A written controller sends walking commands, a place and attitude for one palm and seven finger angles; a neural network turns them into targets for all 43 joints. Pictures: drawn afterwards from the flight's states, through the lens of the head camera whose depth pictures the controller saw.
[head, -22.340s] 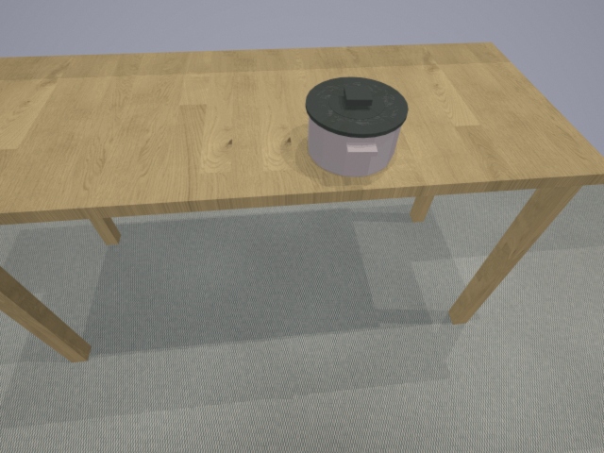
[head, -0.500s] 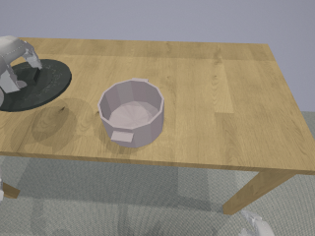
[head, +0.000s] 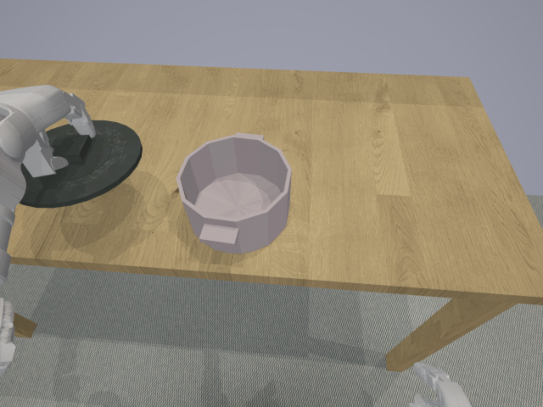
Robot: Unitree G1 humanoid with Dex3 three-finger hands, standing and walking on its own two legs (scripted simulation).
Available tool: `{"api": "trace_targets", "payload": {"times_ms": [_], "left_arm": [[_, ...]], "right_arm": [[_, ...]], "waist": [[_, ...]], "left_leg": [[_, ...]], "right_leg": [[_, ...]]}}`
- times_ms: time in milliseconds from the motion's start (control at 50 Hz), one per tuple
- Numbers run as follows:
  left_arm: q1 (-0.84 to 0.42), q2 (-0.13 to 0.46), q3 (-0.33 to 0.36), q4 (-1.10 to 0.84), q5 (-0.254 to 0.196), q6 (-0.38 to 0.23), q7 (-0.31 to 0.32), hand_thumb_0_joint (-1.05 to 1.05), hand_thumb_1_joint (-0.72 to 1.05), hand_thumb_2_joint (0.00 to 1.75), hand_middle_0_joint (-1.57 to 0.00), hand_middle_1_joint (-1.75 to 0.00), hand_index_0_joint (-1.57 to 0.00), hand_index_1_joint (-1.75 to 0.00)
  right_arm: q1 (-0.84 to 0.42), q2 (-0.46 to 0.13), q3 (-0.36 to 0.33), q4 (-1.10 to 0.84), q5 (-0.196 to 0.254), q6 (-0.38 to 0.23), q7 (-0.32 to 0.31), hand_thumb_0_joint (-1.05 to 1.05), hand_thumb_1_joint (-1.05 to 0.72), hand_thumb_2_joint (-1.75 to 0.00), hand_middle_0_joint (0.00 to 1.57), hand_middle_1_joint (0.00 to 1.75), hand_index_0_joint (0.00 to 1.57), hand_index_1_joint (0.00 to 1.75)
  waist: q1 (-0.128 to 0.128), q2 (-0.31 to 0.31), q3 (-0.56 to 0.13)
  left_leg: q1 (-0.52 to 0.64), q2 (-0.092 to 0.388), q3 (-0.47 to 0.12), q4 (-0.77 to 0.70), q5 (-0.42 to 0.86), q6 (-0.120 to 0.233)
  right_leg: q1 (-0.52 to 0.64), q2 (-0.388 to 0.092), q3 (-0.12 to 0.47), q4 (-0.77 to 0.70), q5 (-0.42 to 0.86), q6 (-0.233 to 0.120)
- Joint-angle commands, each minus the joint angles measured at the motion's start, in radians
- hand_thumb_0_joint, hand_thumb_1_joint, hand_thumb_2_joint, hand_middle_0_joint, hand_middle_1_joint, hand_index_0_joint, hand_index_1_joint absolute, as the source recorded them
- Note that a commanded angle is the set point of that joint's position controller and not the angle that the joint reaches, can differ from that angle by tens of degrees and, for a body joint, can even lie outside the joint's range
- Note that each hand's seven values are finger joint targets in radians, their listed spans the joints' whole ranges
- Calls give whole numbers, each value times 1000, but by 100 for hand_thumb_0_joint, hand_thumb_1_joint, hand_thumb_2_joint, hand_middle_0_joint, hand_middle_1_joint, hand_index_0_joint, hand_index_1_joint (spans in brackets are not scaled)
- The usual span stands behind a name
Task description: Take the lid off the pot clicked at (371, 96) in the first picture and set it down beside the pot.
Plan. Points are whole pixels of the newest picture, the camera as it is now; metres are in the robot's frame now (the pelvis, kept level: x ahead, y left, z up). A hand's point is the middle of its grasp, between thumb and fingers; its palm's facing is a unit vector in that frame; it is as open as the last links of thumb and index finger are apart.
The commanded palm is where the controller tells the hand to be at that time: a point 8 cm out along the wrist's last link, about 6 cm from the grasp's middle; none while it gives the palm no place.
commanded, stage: lower the lid onto the table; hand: left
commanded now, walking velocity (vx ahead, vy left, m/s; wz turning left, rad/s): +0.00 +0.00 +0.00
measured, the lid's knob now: (69, 148) +0.44 +0.31 +0.14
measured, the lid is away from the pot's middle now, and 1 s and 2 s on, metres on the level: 0.24 0.23 0.23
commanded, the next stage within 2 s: open the fingers wide in 1.72 s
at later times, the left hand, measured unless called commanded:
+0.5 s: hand (70, 166) +0.41 +0.30 +0.13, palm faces -0.39 -0.10 -0.92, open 8.4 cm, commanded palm +0.42 +0.31 +0.20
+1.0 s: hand (77, 179) +0.42 +0.31 +0.09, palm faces -0.45 -0.11 -0.89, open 8.4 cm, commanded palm +0.43 +0.31 +0.17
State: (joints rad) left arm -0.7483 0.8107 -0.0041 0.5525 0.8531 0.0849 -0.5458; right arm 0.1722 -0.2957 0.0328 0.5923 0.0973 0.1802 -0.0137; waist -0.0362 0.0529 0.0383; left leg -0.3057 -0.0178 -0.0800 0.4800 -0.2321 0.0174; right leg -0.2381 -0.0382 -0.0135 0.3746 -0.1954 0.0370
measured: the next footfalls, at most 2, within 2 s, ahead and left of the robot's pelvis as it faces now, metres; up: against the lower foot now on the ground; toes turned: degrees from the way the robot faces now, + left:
none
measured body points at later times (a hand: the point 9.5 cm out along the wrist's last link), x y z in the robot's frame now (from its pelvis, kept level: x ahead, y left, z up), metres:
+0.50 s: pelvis +0.00 +0.00 +0.00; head +0.05 -0.01 +0.45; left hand +0.43 +0.30 +0.18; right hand +0.11 -0.27 -0.12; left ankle +0.01 +0.11 -0.74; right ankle -0.01 -0.16 -0.74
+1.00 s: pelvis +0.00 +0.00 +0.00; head +0.06 +0.00 +0.44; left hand +0.44 +0.31 +0.15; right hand +0.10 -0.27 -0.12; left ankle +0.01 +0.11 -0.74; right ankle -0.01 -0.16 -0.74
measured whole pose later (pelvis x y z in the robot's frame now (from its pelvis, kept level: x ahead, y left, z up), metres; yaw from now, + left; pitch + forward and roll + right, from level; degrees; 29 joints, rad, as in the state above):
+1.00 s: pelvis +0.00 +0.00 +0.00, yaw -1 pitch +6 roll -2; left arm -0.74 0.79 -0.01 0.78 0.87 -0.05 -0.49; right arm 0.22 -0.30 0.02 0.63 0.09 0.17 -0.03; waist -0.07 0.03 0.02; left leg -0.37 -0.01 -0.07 0.55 -0.27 0.02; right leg -0.30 -0.03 0.00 0.43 -0.22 0.04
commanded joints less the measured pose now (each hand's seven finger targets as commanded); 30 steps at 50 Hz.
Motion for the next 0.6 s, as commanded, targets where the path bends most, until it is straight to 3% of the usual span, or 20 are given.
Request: {"api": "trace_targets", "payload": {"times_ms": [0,40,180,200,240,260,320,360,400,420,460,540,580], "left_arm": [[-481,355,151,-187,1,-5,58,0,47,123,-112,-97,-85,-81],[-496,344,131,-156,-2,-9,61,0,47,123,-112,-97,-85,-81],[-546,368,140,-119,14,-37,73,0,47,123,-112,-97,-85,-81],[-528,336,113,-103,10,-38,73,0,47,123,-112,-97,-85,-81],[-544,329,105,-141,4,-44,76,0,47,123,-112,-97,-85,-81],[-517,343,126,-148,8,-48,80,0,47,123,-112,-97,-85,-81],[-469,327,126,-85,4,-53,75,0,47,123,-112,-97,-85,-81],[-472,358,147,-87,5,-57,81,0,47,123,-112,-97,-85,-81],[-479,312,103,-66,4,-56,80,0,47,123,-112,-97,-85,-81],[-484,361,145,-72,7,-61,83,0,47,123,-112,-97,-85,-81],[-506,402,171,-91,12,-71,92,0,47,123,-112,-97,-85,-81],[-476,347,126,-32,7,-83,90,0,47,123,-112,-97,-85,-81],[-490,354,131,-41,10,-88,92,0,47,123,-112,-97,-85,-81]], "right_arm": [[-45,-148,-58,-118,1,-30,-9,0,-90,-90,20,30,20,30],[-47,-153,-57,-114,-3,-26,-13,0,-90,-90,20,30,20,30],[-25,-149,-57,-100,-2,-33,-24,0,-90,-90,20,30,20,30],[-32,-146,-55,-106,1,-38,-26,0,-90,-90,20,30,20,30],[-30,-152,-61,-100,-4,-37,-22,0,-90,-90,20,30,20,30],[-19,-147,-61,-103,-7,-39,-20,0,-90,-90,20,30,20,30],[-17,-148,-59,-95,-2,-37,-21,0,-90,-90,20,30,20,30],[-14,-152,-60,-98,-3,-31,-19,0,-90,-90,20,30,20,30],[-14,-149,-60,-94,0,-34,-20,0,-90,-90,20,30,20,30],[-8,-155,-61,-92,-2,-32,-21,0,-90,-90,20,30,20,30],[-2,-157,-63,-95,-5,-32,-23,0,-90,-90,20,30,20,30],[-2,-158,-65,-88,-5,-34,-26,0,-90,-90,20,30,20,30],[5,-155,-64,-85,-2,-32,-26,0,-90,-90,20,30,20,30]], "waist": [[-10,58,-410],[-21,68,-400],[-18,64,-428],[-22,79,-417],[-28,120,-424],[-19,110,-454],[-20,59,-399],[-19,61,-416],[-26,68,-383],[-20,55,-399],[-18,65,-452],[-33,75,-408],[-29,77,-411]], "left_leg": [[223,-29,44,-34,308,55],[208,-33,48,-33,294,56],[204,-34,46,-30,274,60],[204,-34,51,-31,277,58],[236,-30,44,-22,334,58],[243,-32,43,-21,347,58],[201,-34,48,-18,314,60],[196,-33,50,-20,320,59],[188,-33,52,-22,287,57],[184,-35,53,-19,282,60],[192,-36,54,-15,308,63],[180,-34,58,-9,295,61],[184,-34,58,-5,285,64]], "right_leg": [[91,89,-73,3,233,-75],[84,88,-74,0,230,-80],[103,90,-73,8,235,-76],[94,89,-70,11,231,-77],[76,89,-68,8,247,-81],[93,95,-69,14,251,-78],[84,91,-72,10,259,-74],[94,93,-71,18,258,-77],[72,91,-75,15,236,-76],[87,92,-72,16,243,-75],[120,91,-64,26,271,-75],[76,87,-68,22,253,-76],[73,89,-68,23,249,-74]]}}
